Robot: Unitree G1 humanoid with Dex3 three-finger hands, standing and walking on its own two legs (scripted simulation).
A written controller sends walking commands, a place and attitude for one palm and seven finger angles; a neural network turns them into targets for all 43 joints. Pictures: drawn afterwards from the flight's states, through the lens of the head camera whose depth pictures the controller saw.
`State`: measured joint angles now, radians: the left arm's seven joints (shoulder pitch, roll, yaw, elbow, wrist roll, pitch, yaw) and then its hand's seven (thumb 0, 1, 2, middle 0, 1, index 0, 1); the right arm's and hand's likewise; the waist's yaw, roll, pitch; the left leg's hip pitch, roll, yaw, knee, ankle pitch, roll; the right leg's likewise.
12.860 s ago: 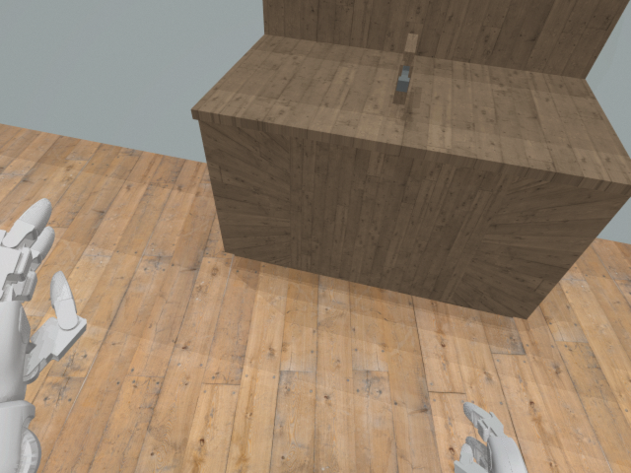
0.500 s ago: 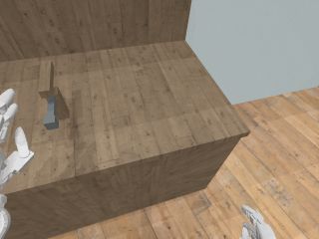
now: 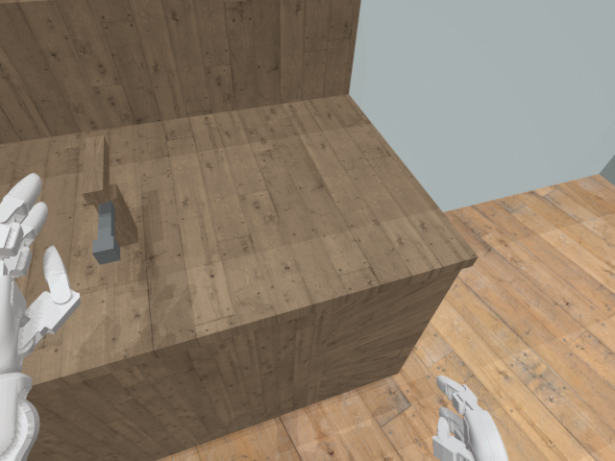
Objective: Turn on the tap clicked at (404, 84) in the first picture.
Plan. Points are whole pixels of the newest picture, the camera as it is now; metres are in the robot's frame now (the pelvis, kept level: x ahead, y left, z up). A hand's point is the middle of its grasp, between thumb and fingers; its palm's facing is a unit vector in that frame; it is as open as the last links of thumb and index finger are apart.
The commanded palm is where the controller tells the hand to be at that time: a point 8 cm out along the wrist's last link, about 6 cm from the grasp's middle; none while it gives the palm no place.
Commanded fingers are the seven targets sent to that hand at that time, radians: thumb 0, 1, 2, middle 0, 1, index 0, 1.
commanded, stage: look again from close up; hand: left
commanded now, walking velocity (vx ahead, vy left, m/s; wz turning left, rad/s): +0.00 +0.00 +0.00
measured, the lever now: (106, 250) +0.37 +0.33 +0.04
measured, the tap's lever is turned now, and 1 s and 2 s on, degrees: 0 0 0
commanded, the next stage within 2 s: turn the palm inward beside the body in 0.24 s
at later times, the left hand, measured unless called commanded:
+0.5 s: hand (31, 251) +0.24 +0.28 +0.20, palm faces +0.46 -0.83 -0.32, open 7.4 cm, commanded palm +0.16 +0.28 +0.17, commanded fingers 0.00 0.90 0.90 -0.20 -0.30 -0.20 -0.30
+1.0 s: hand (109, 311) +0.22 +0.22 +0.14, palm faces +0.48 -0.82 -0.31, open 7.5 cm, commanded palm +0.16 +0.26 +0.15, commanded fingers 0.00 0.90 0.90 -0.20 -0.30 -0.20 -0.30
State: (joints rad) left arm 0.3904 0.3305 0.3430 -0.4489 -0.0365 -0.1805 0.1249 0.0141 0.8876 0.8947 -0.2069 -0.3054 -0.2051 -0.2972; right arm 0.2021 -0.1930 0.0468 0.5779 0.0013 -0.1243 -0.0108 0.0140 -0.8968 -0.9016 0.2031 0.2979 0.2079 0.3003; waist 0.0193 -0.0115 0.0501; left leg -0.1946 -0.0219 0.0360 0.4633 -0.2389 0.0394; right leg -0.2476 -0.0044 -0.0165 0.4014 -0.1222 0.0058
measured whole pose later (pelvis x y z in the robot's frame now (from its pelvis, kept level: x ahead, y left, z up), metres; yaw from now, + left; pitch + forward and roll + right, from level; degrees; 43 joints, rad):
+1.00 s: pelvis +0.02 -0.05 -0.02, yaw +4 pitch +0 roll +0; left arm 0.37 0.33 0.32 -0.37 -0.13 -0.02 0.10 0.01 0.89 0.89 -0.20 -0.30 -0.20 -0.30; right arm 0.16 -0.23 0.03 0.66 0.01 -0.19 -0.06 0.02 -0.90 -0.90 0.20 0.30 0.21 0.30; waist 0.06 0.05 -0.03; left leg -0.30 0.01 -0.05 0.65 -0.35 -0.02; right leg -0.35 0.03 -0.08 0.63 -0.29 -0.06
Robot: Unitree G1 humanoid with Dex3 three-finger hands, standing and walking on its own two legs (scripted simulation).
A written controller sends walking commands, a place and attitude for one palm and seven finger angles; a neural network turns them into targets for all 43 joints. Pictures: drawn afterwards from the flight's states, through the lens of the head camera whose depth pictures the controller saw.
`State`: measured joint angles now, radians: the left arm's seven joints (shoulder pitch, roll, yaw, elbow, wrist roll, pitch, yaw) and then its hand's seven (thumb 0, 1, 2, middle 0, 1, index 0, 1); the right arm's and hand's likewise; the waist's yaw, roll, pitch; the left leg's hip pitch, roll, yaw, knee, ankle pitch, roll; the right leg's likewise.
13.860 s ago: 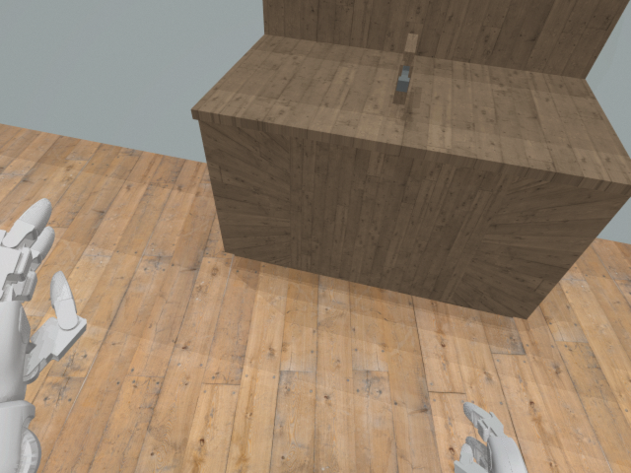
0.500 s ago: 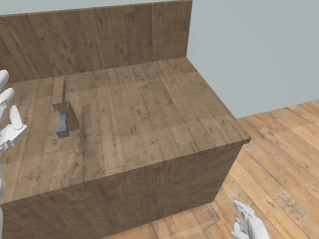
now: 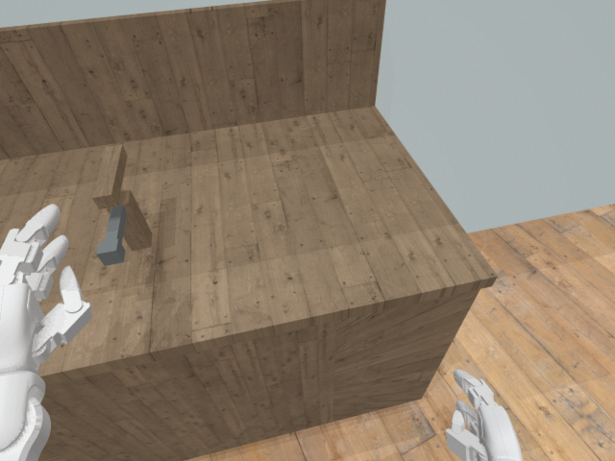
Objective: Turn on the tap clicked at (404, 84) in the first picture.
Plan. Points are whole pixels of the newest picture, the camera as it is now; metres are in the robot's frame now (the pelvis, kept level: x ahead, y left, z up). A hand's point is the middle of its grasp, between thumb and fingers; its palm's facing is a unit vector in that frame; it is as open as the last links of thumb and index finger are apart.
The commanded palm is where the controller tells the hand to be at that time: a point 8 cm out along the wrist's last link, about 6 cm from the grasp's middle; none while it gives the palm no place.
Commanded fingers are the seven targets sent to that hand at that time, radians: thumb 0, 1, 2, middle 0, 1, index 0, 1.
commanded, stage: turn the palm inward beside the body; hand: left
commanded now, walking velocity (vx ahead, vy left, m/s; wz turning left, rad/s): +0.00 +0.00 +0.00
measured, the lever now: (111, 252) +0.37 +0.35 +0.06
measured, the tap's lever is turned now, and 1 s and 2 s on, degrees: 0 0 0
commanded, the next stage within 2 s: reach beside the lever's end, fingers flat in 1.54 s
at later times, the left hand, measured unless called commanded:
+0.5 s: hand (81, 341) +0.19 +0.25 +0.15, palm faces +0.47 -0.86 -0.21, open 7.5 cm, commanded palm +0.13 +0.29 +0.15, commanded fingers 0.00 0.90 0.90 -0.20 -0.30 -0.20 -0.30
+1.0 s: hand (80, 364) +0.17 +0.25 +0.13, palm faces +0.50 -0.86 -0.13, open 7.5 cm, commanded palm +0.12 +0.29 +0.14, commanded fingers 0.00 0.90 0.90 -0.20 -0.30 -0.20 -0.30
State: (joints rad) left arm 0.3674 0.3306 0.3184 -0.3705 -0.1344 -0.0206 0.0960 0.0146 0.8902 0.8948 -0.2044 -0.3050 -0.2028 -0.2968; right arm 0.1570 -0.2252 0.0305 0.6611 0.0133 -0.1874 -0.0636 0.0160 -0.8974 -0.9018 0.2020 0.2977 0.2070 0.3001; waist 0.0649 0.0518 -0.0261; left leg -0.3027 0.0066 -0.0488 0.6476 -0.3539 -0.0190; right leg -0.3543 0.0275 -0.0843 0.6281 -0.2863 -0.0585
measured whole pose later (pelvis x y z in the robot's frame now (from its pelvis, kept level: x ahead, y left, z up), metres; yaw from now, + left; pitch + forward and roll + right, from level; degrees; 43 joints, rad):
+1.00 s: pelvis -0.01 +0.02 +0.00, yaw +1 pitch +0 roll -1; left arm 0.55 0.20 0.19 -0.50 -0.19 0.01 0.21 0.02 0.89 0.90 -0.20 -0.30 -0.20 -0.30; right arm 0.20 -0.23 0.04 0.64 0.02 -0.25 -0.09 0.02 -0.90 -0.90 0.20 0.30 0.21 0.30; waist 0.07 0.05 -0.05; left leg -0.34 -0.02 -0.06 0.70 -0.37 0.00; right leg -0.37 0.00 -0.10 0.67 -0.30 -0.04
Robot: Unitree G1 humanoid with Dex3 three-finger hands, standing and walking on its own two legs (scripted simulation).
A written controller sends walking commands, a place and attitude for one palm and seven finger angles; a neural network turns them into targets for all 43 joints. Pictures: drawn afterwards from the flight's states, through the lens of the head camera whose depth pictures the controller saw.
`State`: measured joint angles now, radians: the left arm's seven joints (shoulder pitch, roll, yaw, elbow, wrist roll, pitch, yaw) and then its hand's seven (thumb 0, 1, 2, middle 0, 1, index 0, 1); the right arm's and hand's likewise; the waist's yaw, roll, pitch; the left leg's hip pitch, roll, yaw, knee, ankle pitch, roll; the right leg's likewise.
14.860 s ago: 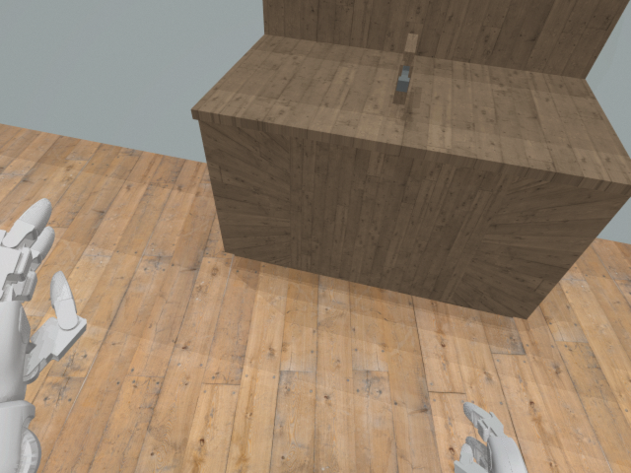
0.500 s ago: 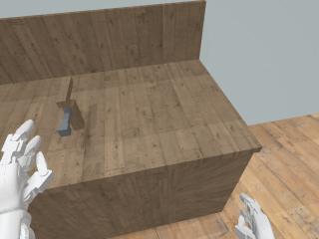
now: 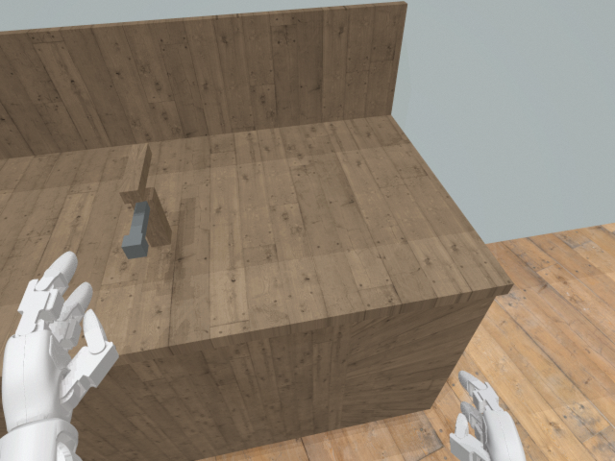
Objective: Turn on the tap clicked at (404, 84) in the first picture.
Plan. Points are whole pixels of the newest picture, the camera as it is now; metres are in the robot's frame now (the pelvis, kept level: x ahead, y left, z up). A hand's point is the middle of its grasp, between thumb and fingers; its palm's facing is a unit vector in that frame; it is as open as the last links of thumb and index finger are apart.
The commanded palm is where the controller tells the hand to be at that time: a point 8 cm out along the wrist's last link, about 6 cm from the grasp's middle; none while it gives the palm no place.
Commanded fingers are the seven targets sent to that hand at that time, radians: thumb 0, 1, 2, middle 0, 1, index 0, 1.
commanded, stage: turn the palm inward beside the body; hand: left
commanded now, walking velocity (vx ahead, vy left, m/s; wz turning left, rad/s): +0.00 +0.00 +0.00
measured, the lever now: (135, 246) +0.38 +0.32 +0.06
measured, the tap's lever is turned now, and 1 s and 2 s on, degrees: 0 0 0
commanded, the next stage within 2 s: reach beside the lever's end, fingers flat in 0.54 s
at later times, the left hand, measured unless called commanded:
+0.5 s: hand (113, 342) +0.19 +0.22 +0.14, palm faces +0.49 -0.86 -0.11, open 7.5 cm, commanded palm +0.14 +0.27 +0.15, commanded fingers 0.00 0.90 0.90 -0.20 -0.30 -0.20 -0.30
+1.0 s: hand (102, 327) +0.21 +0.26 +0.12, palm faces +0.54 -0.83 -0.11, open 7.5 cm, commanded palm +0.17 +0.30 +0.13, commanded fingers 0.00 0.90 0.90 -0.20 -0.30 -0.20 -0.30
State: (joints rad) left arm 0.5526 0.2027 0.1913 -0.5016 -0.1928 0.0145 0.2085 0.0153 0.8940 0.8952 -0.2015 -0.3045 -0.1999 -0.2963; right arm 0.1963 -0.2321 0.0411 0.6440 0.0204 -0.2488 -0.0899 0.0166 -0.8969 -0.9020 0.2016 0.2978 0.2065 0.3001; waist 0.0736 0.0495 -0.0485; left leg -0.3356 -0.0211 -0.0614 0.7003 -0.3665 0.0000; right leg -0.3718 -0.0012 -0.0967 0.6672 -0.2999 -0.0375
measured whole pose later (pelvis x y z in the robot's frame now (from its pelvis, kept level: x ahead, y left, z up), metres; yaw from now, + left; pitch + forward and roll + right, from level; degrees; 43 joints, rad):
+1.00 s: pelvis +0.00 -0.01 +0.00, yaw +0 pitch +0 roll -1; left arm 0.38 0.23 0.29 -0.28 -0.24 0.02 0.19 0.02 0.90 0.90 -0.20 -0.30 -0.20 -0.30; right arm 0.17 -0.23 0.03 0.70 0.03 -0.23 -0.11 0.02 -0.90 -0.90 0.20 0.30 0.21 0.30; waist 0.07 0.05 -0.03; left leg -0.31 -0.01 -0.07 0.65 -0.35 -0.01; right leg -0.35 0.01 -0.11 0.62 -0.28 -0.05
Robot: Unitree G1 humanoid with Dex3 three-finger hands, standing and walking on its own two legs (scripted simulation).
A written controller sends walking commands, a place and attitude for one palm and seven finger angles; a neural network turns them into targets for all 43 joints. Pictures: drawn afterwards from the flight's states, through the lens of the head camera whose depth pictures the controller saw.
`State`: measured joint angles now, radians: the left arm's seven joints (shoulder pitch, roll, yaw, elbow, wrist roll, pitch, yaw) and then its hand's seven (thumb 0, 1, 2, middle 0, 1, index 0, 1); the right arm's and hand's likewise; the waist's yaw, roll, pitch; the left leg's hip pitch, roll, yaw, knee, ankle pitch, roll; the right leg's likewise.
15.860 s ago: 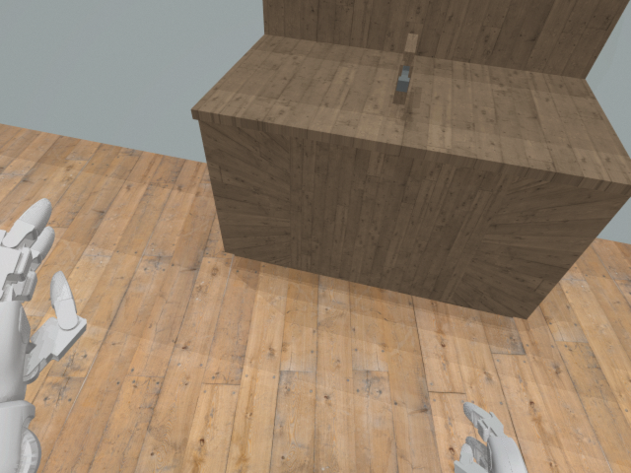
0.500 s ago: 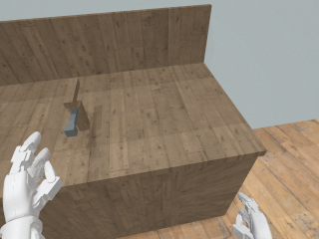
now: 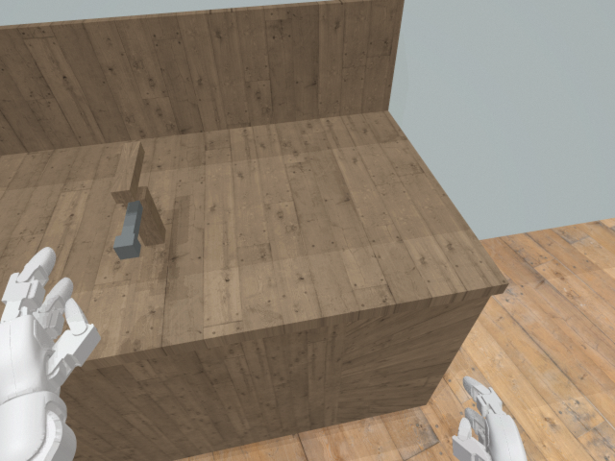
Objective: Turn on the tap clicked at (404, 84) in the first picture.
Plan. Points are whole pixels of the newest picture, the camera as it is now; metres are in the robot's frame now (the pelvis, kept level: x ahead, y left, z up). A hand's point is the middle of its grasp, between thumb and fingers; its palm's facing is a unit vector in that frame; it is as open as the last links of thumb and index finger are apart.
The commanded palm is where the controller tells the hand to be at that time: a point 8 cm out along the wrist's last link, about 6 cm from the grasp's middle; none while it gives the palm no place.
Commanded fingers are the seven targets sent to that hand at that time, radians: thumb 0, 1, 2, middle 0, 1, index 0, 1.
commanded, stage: reach beside the lever's end, fingers flat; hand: left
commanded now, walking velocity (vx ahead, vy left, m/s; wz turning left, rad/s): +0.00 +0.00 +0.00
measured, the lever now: (127, 246) +0.38 +0.33 +0.06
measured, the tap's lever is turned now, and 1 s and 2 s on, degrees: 0 0 0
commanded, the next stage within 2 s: push the lever round in 1.84 s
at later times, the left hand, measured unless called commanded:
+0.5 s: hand (101, 305) +0.25 +0.28 +0.10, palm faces +0.52 -0.85 -0.10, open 7.6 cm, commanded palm +0.21 +0.33 +0.10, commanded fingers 0.00 0.90 0.90 -0.18 -0.24 -0.18 -0.24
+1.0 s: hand (97, 279) +0.30 +0.33 +0.08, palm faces +0.55 -0.83 -0.10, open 7.7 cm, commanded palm +0.26 +0.37 +0.07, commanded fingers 0.00 0.90 0.90 -0.16 -0.18 -0.16 -0.18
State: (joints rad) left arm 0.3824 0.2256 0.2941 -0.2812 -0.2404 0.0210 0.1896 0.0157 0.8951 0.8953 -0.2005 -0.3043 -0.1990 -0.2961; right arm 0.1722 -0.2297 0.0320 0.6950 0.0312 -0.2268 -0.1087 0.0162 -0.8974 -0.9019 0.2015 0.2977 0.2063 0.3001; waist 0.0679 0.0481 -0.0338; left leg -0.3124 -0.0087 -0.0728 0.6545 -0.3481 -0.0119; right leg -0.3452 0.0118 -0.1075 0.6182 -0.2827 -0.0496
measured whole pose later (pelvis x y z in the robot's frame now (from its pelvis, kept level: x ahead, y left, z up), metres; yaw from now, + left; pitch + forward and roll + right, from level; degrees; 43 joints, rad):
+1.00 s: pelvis +0.00 +0.02 -0.01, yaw -1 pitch +6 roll -1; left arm -0.03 0.31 0.44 0.29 -0.21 -0.16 0.11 0.02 0.90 0.90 -0.17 -0.21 -0.17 -0.20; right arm 0.19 -0.26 0.01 0.71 0.02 -0.17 -0.11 0.01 -0.90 -0.90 0.20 0.30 0.21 0.30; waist 0.02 0.03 -0.04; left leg -0.44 -0.02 -0.04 0.71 -0.36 0.01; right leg -0.48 0.00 -0.08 0.66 -0.28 -0.03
